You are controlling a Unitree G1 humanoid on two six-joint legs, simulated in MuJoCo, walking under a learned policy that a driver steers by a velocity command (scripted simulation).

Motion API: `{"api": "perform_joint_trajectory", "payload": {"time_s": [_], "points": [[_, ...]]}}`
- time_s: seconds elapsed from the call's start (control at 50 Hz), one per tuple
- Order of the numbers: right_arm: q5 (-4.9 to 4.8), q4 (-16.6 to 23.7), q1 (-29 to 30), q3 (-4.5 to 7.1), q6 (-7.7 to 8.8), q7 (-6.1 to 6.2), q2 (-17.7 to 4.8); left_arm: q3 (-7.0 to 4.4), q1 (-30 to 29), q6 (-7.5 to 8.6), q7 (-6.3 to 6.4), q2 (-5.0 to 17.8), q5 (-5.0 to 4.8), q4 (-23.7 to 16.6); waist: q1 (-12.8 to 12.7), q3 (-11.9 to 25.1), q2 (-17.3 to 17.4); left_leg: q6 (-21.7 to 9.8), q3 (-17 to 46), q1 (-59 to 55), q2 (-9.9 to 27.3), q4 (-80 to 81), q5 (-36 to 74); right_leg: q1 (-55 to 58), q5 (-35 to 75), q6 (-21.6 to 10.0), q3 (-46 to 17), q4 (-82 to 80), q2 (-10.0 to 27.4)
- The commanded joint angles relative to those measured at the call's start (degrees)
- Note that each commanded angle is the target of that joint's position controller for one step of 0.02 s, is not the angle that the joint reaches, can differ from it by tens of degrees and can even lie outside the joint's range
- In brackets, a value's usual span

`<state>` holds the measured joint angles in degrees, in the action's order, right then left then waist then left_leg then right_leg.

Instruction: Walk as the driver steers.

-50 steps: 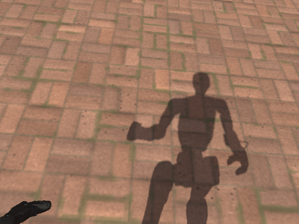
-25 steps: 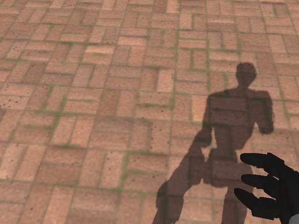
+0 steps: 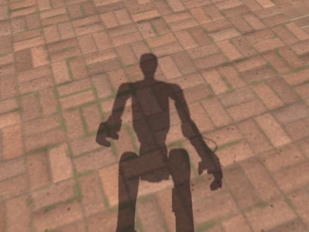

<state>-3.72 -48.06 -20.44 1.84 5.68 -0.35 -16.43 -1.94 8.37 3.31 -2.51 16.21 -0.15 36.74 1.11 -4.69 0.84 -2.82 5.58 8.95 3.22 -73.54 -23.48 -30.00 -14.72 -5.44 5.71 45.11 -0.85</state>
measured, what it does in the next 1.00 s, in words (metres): walks ahead, turning left: left foot, then right foot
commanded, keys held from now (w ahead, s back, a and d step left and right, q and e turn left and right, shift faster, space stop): w+q+shift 0.40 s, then q+shift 0.26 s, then shift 0.02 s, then e+shift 0.32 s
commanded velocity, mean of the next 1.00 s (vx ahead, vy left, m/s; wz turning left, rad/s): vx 0.62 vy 0.00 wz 0.50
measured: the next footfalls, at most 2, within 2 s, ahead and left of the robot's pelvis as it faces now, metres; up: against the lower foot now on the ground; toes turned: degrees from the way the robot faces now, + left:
left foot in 0.40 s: +0.56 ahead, +0.13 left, +0.00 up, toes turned +19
right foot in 0.78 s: +0.89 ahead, +0.16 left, +0.00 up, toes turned +45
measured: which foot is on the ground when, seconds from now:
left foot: up 0.00-0.38, down 0.40-0.78, up 0.80-1.00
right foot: down 0.00-0.40, up 0.42-0.76, down 0.78-1.00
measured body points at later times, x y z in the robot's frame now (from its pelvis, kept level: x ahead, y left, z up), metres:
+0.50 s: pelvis +0.44 +0.08 +0.00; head +0.46 +0.08 +0.45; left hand +0.54 +0.37 -0.08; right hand +0.58 -0.18 -0.12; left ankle +0.52 +0.12 -0.70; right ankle +0.34 -0.12 -0.55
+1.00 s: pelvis +0.71 +0.13 +0.03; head +0.75 +0.17 +0.48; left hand +0.66 +0.41 -0.09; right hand +1.02 +0.03 -0.06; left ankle +0.62 +0.23 -0.65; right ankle +0.86 +0.13 -0.70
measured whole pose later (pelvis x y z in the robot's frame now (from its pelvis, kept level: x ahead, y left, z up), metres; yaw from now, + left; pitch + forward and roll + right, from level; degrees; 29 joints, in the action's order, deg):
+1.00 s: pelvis +0.71 +0.13 +0.03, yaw +32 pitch +1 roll +0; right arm 0.8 -37.2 -3.9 2.5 -1.1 1.8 -14.8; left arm -3.1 13.6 1.0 -0.6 14.7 -0.6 39.2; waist -2.9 -5.7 -1.3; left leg 2.5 7.7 25.6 -5.0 -57.9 -27.8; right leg -23.6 -0.2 -2.3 -10.3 23.8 -8.5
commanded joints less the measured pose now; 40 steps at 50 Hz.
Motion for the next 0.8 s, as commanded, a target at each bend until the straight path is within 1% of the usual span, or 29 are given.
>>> {"api": "perform_joint_trajectory", "payload": {"time_s": [0.02, 0.04, 0.06, 0.1, 0.12, 0.18, 0.22, 0.26, 0.3, 0.34, 0.36, 0.38, 0.4, 0.42, 0.44, 0.46, 0.48, 0.5, 0.52, 0.54, 0.56, 0.6, 0.64, 0.68, 0.7, 0.74, 0.76, 0.78, 0.8], "points": [[0.76, 7.7, 5.1, 1.14, 1.37, 0.81, -6.1, -3.06, 10.6, 2.7, -0.07, 8.0, 1.32, 1.6, -4.0, 5.9, -1.2, -1.5, 3.5, 31.0, 4.5, -6.1, 8.6, 26.8, -14.2, -5.6, -32.2, -30.1, 18.3], [0.57, 5.9, 1.1, 1.4, -0.13, 0.54, -5.7, -2.52, 8.2, 3.36, -0.08, 5.7, 2.18, 1.5, -1.3, 5.8, -3.5, -1.0, 4.4, 26.3, 6.5, -5.5, 11.9, 21.2, -9.6, -4.6, -27.0, -30.5, 17.3], [0.28, 4.7, -0.5, 1.62, -1.47, 0.3, -5.1, -2.28, 7.0, 3.86, -0.1, 3.7, 1.69, 2.2, -0.3, 5.3, -4.3, -0.6, 4.1, 24.9, 7.6, -4.1, 13.2, 19.2, -5.4, -3.6, -22.1, -32.0, 15.9], [0.16, 4.1, 0.7, 1.64, -3.35, 0.01, -3.4, -2.26, 6.3, 4.43, 0.25, 3.0, 0.73, 3.9, 0.3, 2.0, -3.4, -0.1, 3.5, 27.2, 8.4, -1.3, 14.9, 17.5, 1.7, -1.3, -12.7, -35.3, 14.4], [0.42, 4.4, 3.2, 1.45, -3.64, -0.06, -2.8, -2.38, 7.5, 4.65, 0.51, 2.7, 0.62, 4.8, -0.7, 0.0, -2.4, -0.1, 3.5, 29.4, 8.4, 0.5, 17.2, 18.2, 9.1, 0.3, -7.8, -35.6, 13.0], [0.54, 6.1, 8.4, 1.24, -3.22, -0.54, -2.3, -2.41, 7.1, 4.64, 1.84, 3.0, 1.85, 5.3, -1.0, -3.3, -2.4, 0.1, 0.2, 33.1, 5.6, 10.6, 27.9, 20.1, 16.9, 2.1, 2.0, -38.9, 9.4], [1.31, 7.3, 11.5, 0.91, -2.63, -1.55, -2.0, -2.51, 8.3, 4.53, 2.71, 4.1, 1.53, 5.7, -1.8, -4.7, -1.0, -0.2, -4.4, 33.7, 4.4, 18.1, 33.0, 23.1, 22.6, 2.7, 6.4, -39.9, 9.4], [1.42, 8.8, 15.5, 0.79, -1.88, -2.87, -1.9, -2.65, 10.4, 3.84, 3.52, 5.5, 1.43, 6.4, -3.1, -5.5, 0.5, -1.5, -9.2, 32.9, 2.1, 25.7, 35.5, 27.7, 30.5, 4.5, 9.1, -39.6, 9.6], [1.0, 10.3, 15.9, 1.31, -1.43, -4.1, -3.0, -3.16, 11.1, 2.71, 4.54, 9.0, 1.69, 6.4, -1.7, -2.6, -1.8, -3.2, -14.9, 26.5, -1.9, 31.1, 35.1, 32.7, 53.7, 6.2, 10.8, -34.2, 10.6], [-0.11, 9.8, 8.0, 2.94, -2.53, -4.08, -6.1, -4.21, 9.1, 0.96, 5.63, 13.2, 1.15, 5.7, 4.1, 3.1, -7.7, -4.3, -18.1, 16.6, -6.2, 29.5, 28.7, 36.9, 78.1, 6.1, 10.9, -22.8, 12.6], [-0.19, 8.0, -1.4, 4.51, -3.89, -3.57, -9.5, -4.83, 5.5, 0.3, 5.55, 14.9, 0.51, 4.6, 9.8, 6.8, -10.1, -5.9, -17.2, 6.9, -7.1, 27.2, 23.2, 35.2, 85.9, 5.3, 10.1, -12.7, 14.0], [0.42, 3.9, -16.9, 6.82, -5.43, -2.71, -14.2, -4.77, 0.2, 0.39, 4.89, 14.6, 0.2, 3.0, 17.3, 12.1, -9.1, -8.6, -12.5, -10.2, -6.3, 27.1, 20.1, 27.3, 82.5, 3.9, 7.7, 4.3, 13.7], [0.42, 0.8, -24.7, 6.87, -6.4, -1.4, -13.2, -3.33, -5.0, 1.51, 3.13, 9.1, -1.08, 2.8, 20.8, 9.5, 0.9, -11.3, -6.6, -18.9, -3.5, 35.6, 23.5, 15.7, 37.5, 4.6, 8.2, 31.5, 4.2], [3.46, 0.9, -18.2, 5.12, -5.3, -2.0, -11.3, -0.01, -1.6, 4.27, 1.51, -3.9, -0.34, -1.2, 8.4, 3.7, 23.5, -16.0, 9.3, -22.1, -3.2, 36.5, 31.1, -6.8, -18.8, 6.0, -1.5, 52.9, -7.5], [5.2, 5.6, -9.8, 4.07, -2.98, -2.23, -10.0, 1.13, 7.0, 6.62, 0.81, -2.7, -1.56, -4.1, 0.8, 14.9, 21.8, -25.5, 39.5, -26.5, 7.9, 50.4, 6.9, -17.3, -20.2, 3.8, -14.0, 56.8, -7.4], [4.47, 8.5, -7.0, 4.16, -1.81, -2.63, -8.0, -0.04, 1.5, 7.87, 0.75, 4.3, -2.13, -4.7, 2.5, 11.0, 8.3, -22.7, 44.4, -20.9, 9.7, 59.7, 3.9, -16.4, -16.1, 1.1, -15.6, 50.3, -4.8], [3.96, 9.7, -2.3, 4.15, -0.63, -3.12, -7.9, -0.85, -1.1, 7.88, 1.18, 5.6, -2.29, -5.3, -1.5, 4.6, -4.3, -20.2, 41.1, -10.8, 9.1, 60.5, 8.2, -14.7, -11.4, 1.0, -15.1, 42.1, -2.6], [3.16, 10.9, 1.9, 4.25, 0.18, -3.35, -8.5, -1.01, -1.0, 7.04, 1.92, 5.5, -0.9, -4.4, -4.5, 2.8, -10.1, -18.7, 36.2, -2.7, 7.3, 58.8, 17.3, -10.2, -9.5, 2.7, -15.2, 37.1, -0.4], [2.88, 12.1, 4.9, 4.7, 0.28, -2.75, -10.1, -1.49, 0.3, 5.96, 2.38, 6.5, 0.21, -4.1, -6.0, 3.0, -9.7, -18.0, 31.8, 2.6, 5.6, 58.2, 27.2, -6.2, -8.6, 4.9, -15.4, 33.0, 1.0], [2.89, 12.9, 6.4, 4.63, 0.08, -1.95, -9.8, -2.03, 0.3, 4.7, 2.78, 8.0, 0.68, -4.0, -6.3, 2.7, -8.9, -16.8, 26.7, 6.6, 3.5, 58.3, 34.7, -3.0, -7.9, 6.8, -15.0, 28.3, 2.5], [2.42, 12.7, 6.8, 4.47, -0.17, -1.06, -9.1, -2.06, -1.9, 3.96, 3.18, 7.8, 1.19, -5.1, -6.1, 1.9, -8.4, -15.2, 21.2, 11.1, 0.5, 57.8, 40.8, -0.1, -7.0, 8.1, -13.4, 20.3, 3.1], [1.97, 11.3, 4.9, 4.66, -1.61, 1.17, -8.4, -1.05, -9.1, 3.05, 3.76, 3.4, 2.19, -8.0, -3.1, 2.5, -5.3, -11.4, 13.0, 14.6, -6.4, 53.7, 52.0, 2.8, 0.5, 10.0, -9.0, 6.5, -0.8], [1.6, 9.9, 2.1, 5.45, -4.46, 2.79, -9.1, -0.47, -10.5, 2.11, 3.77, 0.9, 1.23, -8.6, -0.4, 8.7, -0.4, -5.8, 10.7, 13.1, -10.3, 49.8, 48.9, 9.0, 11.6, 10.6, -7.5, -5.9, -5.7], [1.55, 9.1, -0.2, 5.65, -6.36, 3.79, -8.3, -0.99, -12.4, 1.92, 3.34, 1.6, -0.16, -9.0, 1.7, 11.2, 3.1, -2.6, 12.6, 9.9, -10.3, 47.3, 38.7, 11.1, 19.2, 10.8, -7.3, -13.8, -7.7], [2.13, 8.8, -0.9, 5.24, -6.62, 4.07, -6.5, -1.24, -12.3, 2.13, 2.99, 2.2, -0.33, -8.5, 2.5, 11.3, 4.7, -2.3, 13.1, 7.7, -9.2, 46.0, 33.3, 11.1, 23.3, 10.8, -7.8, -15.9, -6.6], [3.13, 9.0, -0.4, 4.32, -6.32, 4.33, -3.0, -1.98, -10.0, 3.02, 2.49, 3.6, 0.57, -6.8, 2.4, 11.1, 6.8, -2.6, 13.9, 2.3, -7.0, 40.3, 30.2, 11.6, 28.5, 9.4, -9.5, -19.3, -4.0], [3.38, 9.4, 1.6, 3.88, -5.96, 4.2, -2.1, -2.41, -5.0, 3.79, 2.3, 4.2, 1.18, -4.8, -0.3, 12.6, 6.7, -1.7, 12.2, 0.4, -7.1, 34.8, 33.1, 16.0, 32.9, 7.9, -8.8, -22.8, -3.0], [4.2, 9.8, 2.7, 2.78, -5.53, 3.63, 0.4, -2.32, 1.6, 4.43, 2.06, 4.0, 2.15, -2.4, -3.1, 16.7, 4.4, -0.2, 9.0, 0.3, -8.5, 24.9, 29.0, 24.2, 39.7, 5.5, -10.7, -23.4, 0.6], [5.42, 9.7, -4.2, 1.58, -5.44, 2.89, 3.9, -1.98, 3.9, 4.5, 1.8, 5.1, 2.99, -1.4, 0.0, 20.9, -10.6, 2.9, 6.3, 12.8, -13.8, 5.4, -12.3, 38.4, 65.6, -3.2, -27.5, -18.6, 13.2]]}}
Velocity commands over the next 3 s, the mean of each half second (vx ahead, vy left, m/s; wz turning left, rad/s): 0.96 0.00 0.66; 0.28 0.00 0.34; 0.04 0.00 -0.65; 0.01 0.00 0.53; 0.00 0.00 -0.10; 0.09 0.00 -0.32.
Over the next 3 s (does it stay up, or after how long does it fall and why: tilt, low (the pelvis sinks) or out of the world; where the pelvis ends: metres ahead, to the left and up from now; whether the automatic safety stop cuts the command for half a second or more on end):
stays up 0.89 0.21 0.04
